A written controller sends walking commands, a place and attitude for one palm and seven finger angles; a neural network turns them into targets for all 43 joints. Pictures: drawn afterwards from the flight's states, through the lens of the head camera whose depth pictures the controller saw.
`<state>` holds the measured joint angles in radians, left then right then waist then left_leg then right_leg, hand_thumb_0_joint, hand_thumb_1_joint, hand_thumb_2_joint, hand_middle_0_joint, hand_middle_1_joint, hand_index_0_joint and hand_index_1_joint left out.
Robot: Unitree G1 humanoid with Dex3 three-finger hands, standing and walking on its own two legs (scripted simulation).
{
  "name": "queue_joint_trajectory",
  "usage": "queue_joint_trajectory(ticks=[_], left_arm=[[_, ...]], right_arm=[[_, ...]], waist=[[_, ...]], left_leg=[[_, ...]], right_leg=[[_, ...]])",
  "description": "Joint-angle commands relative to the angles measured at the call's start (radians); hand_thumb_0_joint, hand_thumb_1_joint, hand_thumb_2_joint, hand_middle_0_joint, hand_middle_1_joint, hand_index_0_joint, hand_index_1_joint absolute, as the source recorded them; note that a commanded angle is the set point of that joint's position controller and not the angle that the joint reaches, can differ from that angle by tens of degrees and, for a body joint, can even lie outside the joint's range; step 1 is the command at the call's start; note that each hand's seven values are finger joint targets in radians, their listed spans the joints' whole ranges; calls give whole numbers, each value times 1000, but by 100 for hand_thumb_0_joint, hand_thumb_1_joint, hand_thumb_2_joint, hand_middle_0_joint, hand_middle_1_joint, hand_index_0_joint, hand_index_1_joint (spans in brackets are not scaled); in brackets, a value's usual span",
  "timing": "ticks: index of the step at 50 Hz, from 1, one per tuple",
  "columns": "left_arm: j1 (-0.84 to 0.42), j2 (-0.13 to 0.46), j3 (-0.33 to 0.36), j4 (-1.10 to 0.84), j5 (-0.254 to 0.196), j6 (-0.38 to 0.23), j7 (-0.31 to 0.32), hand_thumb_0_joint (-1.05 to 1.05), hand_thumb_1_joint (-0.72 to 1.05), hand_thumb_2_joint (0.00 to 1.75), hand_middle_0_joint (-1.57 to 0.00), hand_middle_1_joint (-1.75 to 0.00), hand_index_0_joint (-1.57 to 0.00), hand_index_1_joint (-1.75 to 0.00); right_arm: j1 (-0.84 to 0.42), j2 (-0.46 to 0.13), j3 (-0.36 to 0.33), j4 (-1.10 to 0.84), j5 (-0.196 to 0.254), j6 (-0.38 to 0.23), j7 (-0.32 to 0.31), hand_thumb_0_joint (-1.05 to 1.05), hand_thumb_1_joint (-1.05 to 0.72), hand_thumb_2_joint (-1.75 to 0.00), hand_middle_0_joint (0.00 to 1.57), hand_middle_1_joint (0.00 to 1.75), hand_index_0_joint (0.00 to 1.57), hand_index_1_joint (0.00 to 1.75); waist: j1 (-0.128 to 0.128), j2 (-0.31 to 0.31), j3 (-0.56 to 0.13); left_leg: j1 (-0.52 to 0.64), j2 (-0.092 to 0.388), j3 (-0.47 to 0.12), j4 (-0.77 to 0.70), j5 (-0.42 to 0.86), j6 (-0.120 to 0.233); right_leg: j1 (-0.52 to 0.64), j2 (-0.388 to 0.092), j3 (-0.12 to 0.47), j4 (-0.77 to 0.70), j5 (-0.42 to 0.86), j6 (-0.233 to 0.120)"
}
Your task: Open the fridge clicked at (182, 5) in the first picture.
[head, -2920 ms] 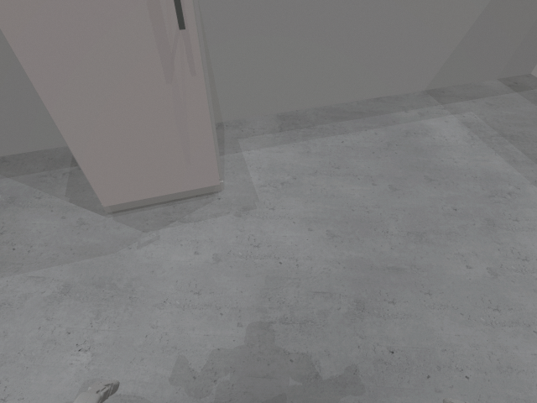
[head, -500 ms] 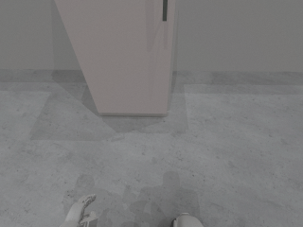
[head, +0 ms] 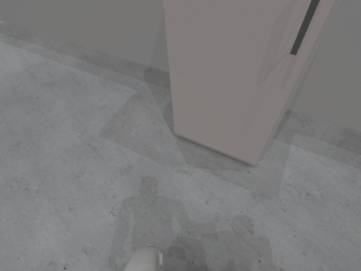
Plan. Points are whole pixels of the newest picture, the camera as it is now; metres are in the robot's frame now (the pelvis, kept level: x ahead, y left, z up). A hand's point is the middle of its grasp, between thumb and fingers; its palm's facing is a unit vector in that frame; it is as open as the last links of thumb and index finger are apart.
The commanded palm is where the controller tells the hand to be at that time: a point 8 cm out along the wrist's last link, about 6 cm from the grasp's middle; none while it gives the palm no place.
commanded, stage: walk to a spot facing it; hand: right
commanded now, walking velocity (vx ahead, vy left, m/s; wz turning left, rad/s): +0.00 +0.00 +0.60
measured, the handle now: (313, 5) +0.75 -0.29 +0.21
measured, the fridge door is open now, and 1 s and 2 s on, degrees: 0 0 0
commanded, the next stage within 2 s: none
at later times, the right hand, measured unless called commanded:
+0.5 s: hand (269, 262) +0.19 -0.20 -0.19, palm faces -0.22 +0.95 -0.20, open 7.4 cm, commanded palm none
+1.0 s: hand (243, 234) +0.24 -0.13 -0.16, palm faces -0.58 +0.78 -0.24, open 7.4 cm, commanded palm none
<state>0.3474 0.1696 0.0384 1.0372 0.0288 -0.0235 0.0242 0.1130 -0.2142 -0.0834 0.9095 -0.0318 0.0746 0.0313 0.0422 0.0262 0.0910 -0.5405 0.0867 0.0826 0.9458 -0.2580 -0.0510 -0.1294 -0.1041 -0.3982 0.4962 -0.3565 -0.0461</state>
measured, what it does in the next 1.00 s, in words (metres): steps on the spot, turning left: left foot, then right foot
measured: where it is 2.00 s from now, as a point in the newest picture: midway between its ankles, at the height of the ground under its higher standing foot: outside the picture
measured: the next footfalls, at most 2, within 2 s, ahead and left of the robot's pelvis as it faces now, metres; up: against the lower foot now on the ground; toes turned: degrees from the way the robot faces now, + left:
left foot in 0.12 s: +0.09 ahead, +0.13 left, +0.00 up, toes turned +12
right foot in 0.48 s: +0.16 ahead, -0.12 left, +0.00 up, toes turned +12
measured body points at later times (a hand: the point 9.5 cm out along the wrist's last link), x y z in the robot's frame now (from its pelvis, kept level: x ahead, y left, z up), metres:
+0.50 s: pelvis +0.06 -0.02 -0.02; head +0.11 -0.04 +0.43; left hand +0.13 +0.26 -0.13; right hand +0.20 -0.25 -0.17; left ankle +0.05 +0.12 -0.74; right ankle +0.12 -0.13 -0.74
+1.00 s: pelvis +0.04 -0.03 +0.00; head +0.07 +0.00 +0.44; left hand -0.09 +0.18 -0.16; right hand +0.28 -0.17 -0.14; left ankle -0.03 +0.06 -0.72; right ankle +0.12 -0.13 -0.74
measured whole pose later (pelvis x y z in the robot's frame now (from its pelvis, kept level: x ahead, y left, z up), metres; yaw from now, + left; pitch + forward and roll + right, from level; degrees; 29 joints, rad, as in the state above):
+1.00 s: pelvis +0.04 -0.03 +0.00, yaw +37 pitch +0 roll +0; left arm 0.27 0.20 0.07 0.96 0.03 0.02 0.00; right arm 0.15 -0.22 -0.08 0.90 -0.02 0.08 0.03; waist 0.04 -0.02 0.09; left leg -0.33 0.05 0.09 0.73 -0.39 -0.05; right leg -0.24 -0.21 -0.39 0.57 -0.29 0.02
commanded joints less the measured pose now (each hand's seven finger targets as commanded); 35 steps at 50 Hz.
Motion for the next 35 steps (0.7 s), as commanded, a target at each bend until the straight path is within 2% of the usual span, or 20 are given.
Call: queue_joint_trajectory(ticks=[1,3,4,5,6,7,8,10,13,17,20,22,23,24,25,26,27,29,31,35], left_arm=[[54,180,46,-51,2,-7,3,0,90,90,-20,-30,-20,-30],[42,200,55,-62,-2,-3,-1,0,90,90,-20,-30,-20,-30],[49,203,58,-70,-7,0,-7,0,90,90,-20,-30,-20,-30],[37,193,54,-92,-19,2,-16,0,90,90,-20,-30,-20,-30],[7,114,35,-151,-23,6,-21,0,90,90,-20,-30,-20,-30],[-67,124,31,-175,-24,14,-4,0,90,90,-20,-30,-20,-30],[-111,113,32,-186,-25,19,0,0,90,90,-20,-30,-20,-30],[-145,122,33,-178,-16,30,-6,0,90,90,-20,-30,-20,-30],[-96,104,36,-155,-10,59,-2,0,90,90,-20,-30,-20,-30],[-119,94,37,-173,-13,55,-5,0,90,90,-20,-30,-20,-30],[-144,99,35,-201,-20,39,-3,0,90,90,-20,-30,-20,-30],[-111,112,36,-198,-23,30,3,0,90,90,-20,-30,-20,-30],[-69,128,38,-188,-23,22,6,0,90,90,-20,-30,-20,-30],[-38,188,49,-183,-19,12,9,0,90,90,-20,-30,-20,-30],[-45,299,69,-202,-8,8,8,0,90,90,-20,-30,-20,-30],[-60,315,66,-215,-4,17,6,0,90,90,-20,-30,-20,-30],[-151,241,50,-223,-2,14,10,0,90,90,-20,-30,-20,-30],[-246,201,31,-261,-6,5,15,0,90,90,-20,-30,-20,-30],[-205,183,32,-246,-5,2,15,0,90,90,-20,-30,-20,-30],[-114,179,40,-212,-11,3,14,0,90,90,-20,-30,-20,-30]], right_arm=[[-61,-28,0,-93,3,-36,-2,0,-90,-90,20,30,20,30],[0,-46,-4,-87,3,-51,-9,0,-90,-90,20,30,20,30],[59,-77,-11,-71,2,-64,-14,0,-90,-90,20,30,20,30],[179,-139,-26,-41,-3,-81,-22,0,-90,-90,20,30,20,30],[268,-261,-52,-17,2,-91,-39,0,-90,-90,20,30,20,30],[304,-291,-57,-1,26,-82,-54,0,-90,-90,20,30,20,30],[261,-249,-51,-4,26,-76,-62,0,-90,-90,20,30,20,30],[151,-196,-36,-41,27,-74,-64,0,-90,-90,20,30,20,30],[38,-170,-25,-74,14,-73,-61,0,-90,-90,20,30,20,30],[34,-190,-33,-79,3,-66,-51,0,-90,-90,20,30,20,30],[49,-201,-41,-84,1,-57,-44,0,-90,-90,20,30,20,30],[34,-205,-42,-90,7,-49,-41,0,-90,-90,20,30,20,30],[18,-193,-41,-95,14,-44,-40,0,-90,-90,20,30,20,30],[35,-137,-31,-110,21,-39,-38,0,-90,-90,20,30,20,30],[67,-81,-19,-131,29,-36,-26,0,-90,-90,20,30,20,30],[58,-115,-26,-125,12,-35,-26,0,-90,-90,20,30,20,30],[86,-134,-37,-93,1,-24,-28,0,-90,-90,20,30,20,30],[104,-142,-48,-78,0,-26,-4,0,-90,-90,20,30,20,30],[122,-117,-39,-65,3,-22,-1,0,-90,-90,20,30,20,30],[108,-96,-32,-68,10,-13,-2,0,-90,-90,20,30,20,30]], waist=[[17,-186,-68],[-19,-190,-118],[-50,-140,-160],[-114,-25,-253],[-136,257,-320],[-156,205,-358],[-135,115,-276],[-92,93,-211],[-19,75,-121],[-20,112,-101],[-39,155,-131],[-17,153,-163],[7,138,-184],[13,-47,-218],[5,-371,-205],[11,-297,-176],[-33,-293,-129],[-68,-199,-76],[-63,-197,-105],[-35,-208,-132]], left_leg=[[12,-25,43,-176,-90,24],[109,-58,61,-271,-96,50],[245,-72,59,-378,-9,63],[510,21,-61,-469,277,110],[755,312,-492,-466,862,249],[759,346,-475,-447,1084,331],[725,300,-375,-447,1014,321],[575,211,-334,-488,782,248],[303,152,-263,-557,560,225],[215,109,-304,-566,381,226],[239,95,-356,-521,390,216],[244,75,-373,-470,393,185],[208,47,-356,-415,361,146],[99,-35,-295,-290,180,92],[-95,-159,-143,-36,-309,16],[-67,-110,-158,163,-368,11],[-55,-84,-189,237,-281,-5],[-53,-67,-131,325,-177,-10],[-57,-67,-115,349,-112,-27],[-60,-45,-88,295,-94,-44]], right_leg=[[133,-294,139,-63,715,-62],[155,-301,109,53,846,-36],[96,-288,95,189,861,0],[-89,-255,64,430,679,53],[-451,-55,83,715,-203,134],[-497,-20,270,827,-326,131],[-540,-54,335,834,-258,124],[-505,-73,361,780,-130,134],[-380,-42,357,663,-69,145],[-298,3,333,461,-45,143],[-233,47,316,299,-50,132],[-146,69,304,146,18,125],[-44,61,306,2,107,120],[94,-69,443,-131,157,85],[149,-363,726,-208,325,-22],[25,-438,760,-206,333,-96],[-67,-361,655,-239,242,-57],[-100,-269,512,-218,263,-44],[-26,-208,383,-183,421,-23],[67,-224,323,-173,464,-38]])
